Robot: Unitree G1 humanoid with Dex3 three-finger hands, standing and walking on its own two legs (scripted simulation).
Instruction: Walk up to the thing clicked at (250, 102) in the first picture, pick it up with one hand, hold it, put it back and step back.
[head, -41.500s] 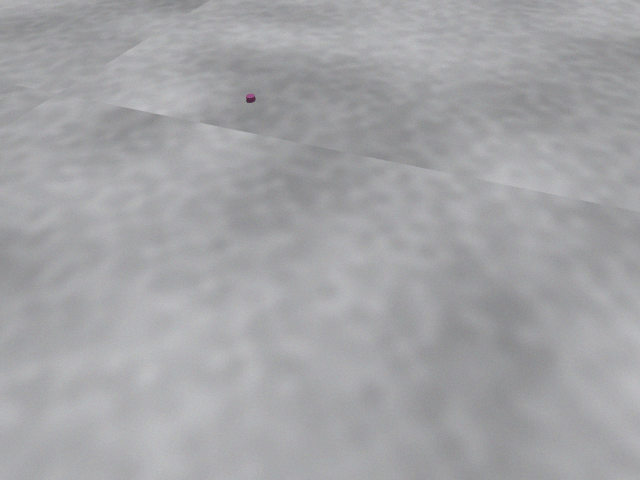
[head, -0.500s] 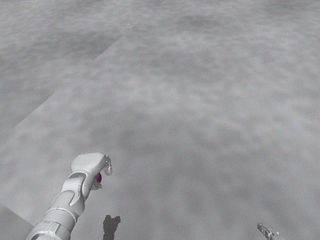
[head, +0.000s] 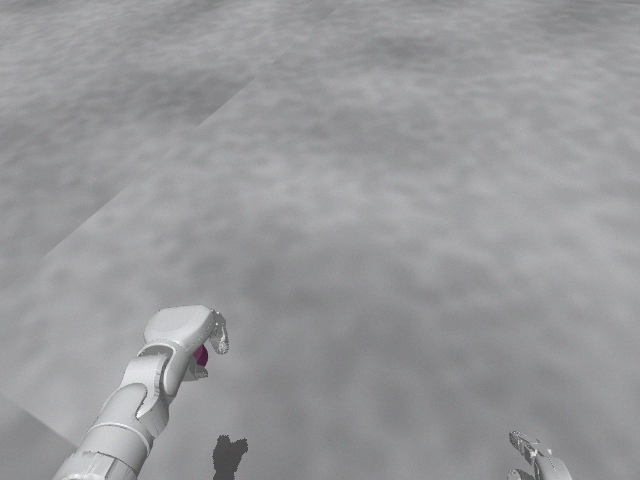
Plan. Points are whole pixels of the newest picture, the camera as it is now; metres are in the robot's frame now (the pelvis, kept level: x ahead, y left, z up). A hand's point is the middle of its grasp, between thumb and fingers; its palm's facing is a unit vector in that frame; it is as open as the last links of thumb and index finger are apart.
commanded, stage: hold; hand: left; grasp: from above
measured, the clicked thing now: (187, 355) +0.31 +0.24 -0.07
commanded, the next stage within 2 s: crouch in 0.94 s
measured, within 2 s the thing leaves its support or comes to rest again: neither
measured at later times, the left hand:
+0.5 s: hand (192, 355) +0.29 +0.21 -0.03, palm faces -0.44 -0.06 -0.90, open 6.3 cm
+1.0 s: hand (193, 348) +0.30 +0.22 -0.02, palm faces -0.42 -0.06 -0.90, open 6.3 cm
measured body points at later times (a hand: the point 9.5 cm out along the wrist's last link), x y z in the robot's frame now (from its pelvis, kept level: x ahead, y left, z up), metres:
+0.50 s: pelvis +0.00 -0.01 +0.01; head +0.02 -0.03 +0.46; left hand +0.31 +0.22 +0.03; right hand +0.16 -0.26 -0.11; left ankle +0.01 +0.12 -0.73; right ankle +0.02 -0.13 -0.73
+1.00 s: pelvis +0.01 +0.00 +0.01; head +0.02 -0.03 +0.46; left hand +0.32 +0.22 +0.03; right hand +0.16 -0.26 -0.11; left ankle +0.01 +0.12 -0.73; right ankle +0.02 -0.13 -0.73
